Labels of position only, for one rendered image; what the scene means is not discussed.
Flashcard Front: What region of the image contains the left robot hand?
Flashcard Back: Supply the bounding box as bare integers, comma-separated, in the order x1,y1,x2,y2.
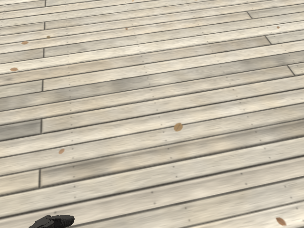
29,215,75,228

